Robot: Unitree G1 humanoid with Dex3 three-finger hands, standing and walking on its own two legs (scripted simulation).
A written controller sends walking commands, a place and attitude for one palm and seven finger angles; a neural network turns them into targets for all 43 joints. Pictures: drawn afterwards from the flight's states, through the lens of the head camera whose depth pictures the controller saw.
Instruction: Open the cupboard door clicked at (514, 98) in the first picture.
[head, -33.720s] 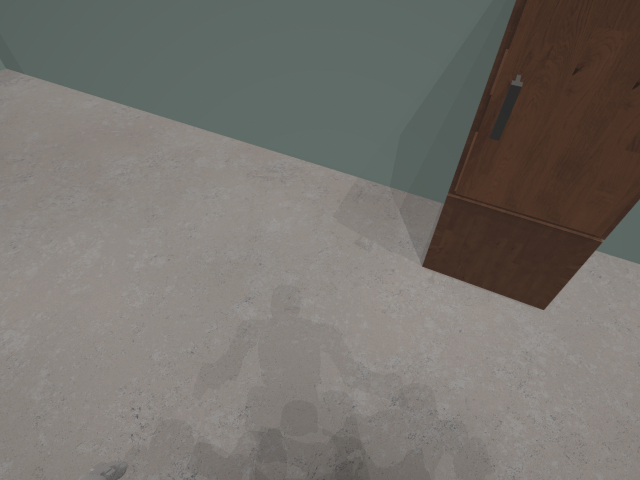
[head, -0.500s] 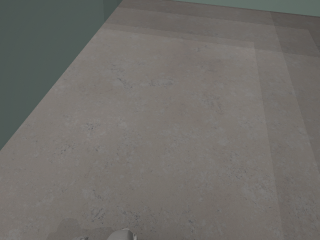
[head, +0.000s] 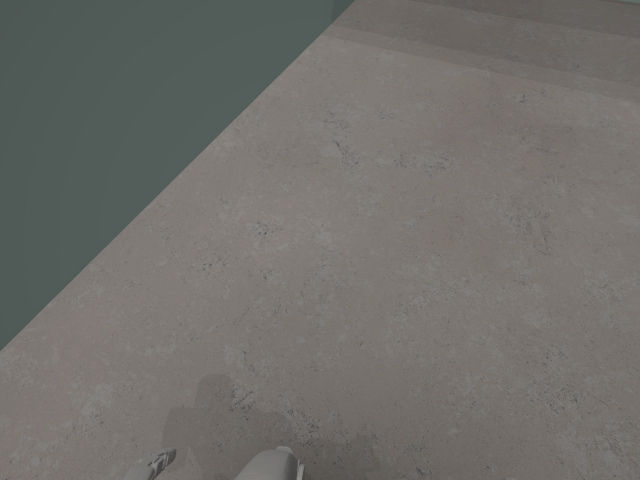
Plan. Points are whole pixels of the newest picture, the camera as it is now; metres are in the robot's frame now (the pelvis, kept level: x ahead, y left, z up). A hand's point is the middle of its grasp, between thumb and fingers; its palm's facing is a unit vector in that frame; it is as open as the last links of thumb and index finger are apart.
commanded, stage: turn to face it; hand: left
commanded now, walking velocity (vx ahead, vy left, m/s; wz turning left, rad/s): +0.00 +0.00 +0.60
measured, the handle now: out of the picture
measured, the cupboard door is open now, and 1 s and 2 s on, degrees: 42 42 42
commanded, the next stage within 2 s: none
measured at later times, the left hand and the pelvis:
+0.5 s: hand out of the picture +0.00 +0.23 -0.17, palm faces +0.36 -0.90 -0.26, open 7.4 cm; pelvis +0.01 +0.00 +0.00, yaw +19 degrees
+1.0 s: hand out of the picture +0.00 +0.15 -0.14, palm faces +0.58 -0.77 -0.26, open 7.3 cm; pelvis +0.05 -0.05 +0.02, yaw +38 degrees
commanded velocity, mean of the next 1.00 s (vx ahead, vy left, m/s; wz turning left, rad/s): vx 0.00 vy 0.00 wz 0.60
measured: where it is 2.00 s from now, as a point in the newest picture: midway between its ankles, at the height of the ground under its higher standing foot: outside the picture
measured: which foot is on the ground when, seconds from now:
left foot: up 0.00-0.34, down 0.36-0.72, up 0.74-1.00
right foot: down 0.00-0.36, up 0.38-0.70, down 0.72-1.00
